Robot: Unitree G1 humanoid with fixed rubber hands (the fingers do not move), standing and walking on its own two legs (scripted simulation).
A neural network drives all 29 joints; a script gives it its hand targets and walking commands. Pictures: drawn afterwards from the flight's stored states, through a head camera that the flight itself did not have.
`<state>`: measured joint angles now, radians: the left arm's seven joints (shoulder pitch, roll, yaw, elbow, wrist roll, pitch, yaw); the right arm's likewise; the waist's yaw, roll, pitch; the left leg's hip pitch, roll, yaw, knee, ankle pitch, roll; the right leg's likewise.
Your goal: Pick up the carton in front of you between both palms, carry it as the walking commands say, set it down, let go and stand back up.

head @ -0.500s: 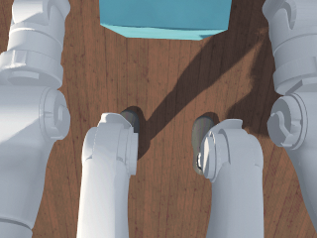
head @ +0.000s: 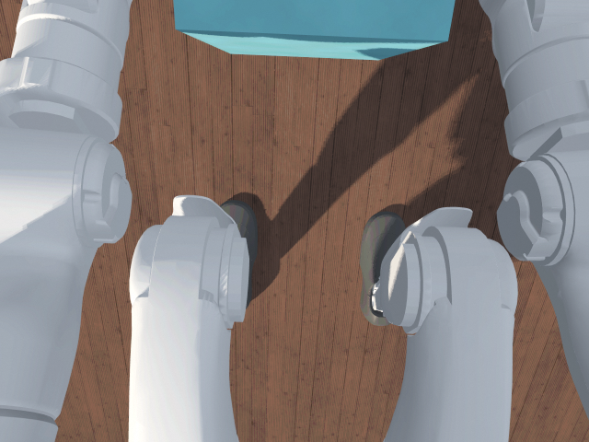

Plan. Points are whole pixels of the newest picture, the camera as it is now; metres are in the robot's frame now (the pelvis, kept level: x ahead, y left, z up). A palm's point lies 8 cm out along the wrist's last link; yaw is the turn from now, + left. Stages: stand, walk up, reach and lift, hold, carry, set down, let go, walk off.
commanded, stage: reach and lift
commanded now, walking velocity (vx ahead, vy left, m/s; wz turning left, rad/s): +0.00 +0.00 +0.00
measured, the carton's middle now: out of the picture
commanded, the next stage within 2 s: none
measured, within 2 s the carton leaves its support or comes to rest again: leaves its support in 0.50 s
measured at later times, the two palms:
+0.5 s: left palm out of the picture +0.56 +0.18 -0.16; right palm out of the picture +0.56 -0.12 -0.16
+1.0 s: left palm out of the picture +0.50 +0.17 +0.06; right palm out of the picture +0.50 -0.13 +0.06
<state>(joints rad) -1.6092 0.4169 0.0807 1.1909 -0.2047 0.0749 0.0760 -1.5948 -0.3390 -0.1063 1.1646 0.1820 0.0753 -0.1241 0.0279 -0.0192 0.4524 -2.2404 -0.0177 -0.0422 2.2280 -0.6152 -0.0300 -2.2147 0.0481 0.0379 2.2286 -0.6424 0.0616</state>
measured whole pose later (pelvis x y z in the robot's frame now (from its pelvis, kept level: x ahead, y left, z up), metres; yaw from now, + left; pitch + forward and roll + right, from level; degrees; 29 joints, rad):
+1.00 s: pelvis -0.03 +0.00 +0.11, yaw +1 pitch +41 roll -1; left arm -1.27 0.08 0.54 0.84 0.28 0.39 0.02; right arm -1.25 -0.03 -0.58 0.79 -0.28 0.38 -0.05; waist 0.01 0.00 -0.07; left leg -2.07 -0.11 -0.11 1.79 -0.44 -0.07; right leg -2.05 0.13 0.10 1.79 -0.47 0.09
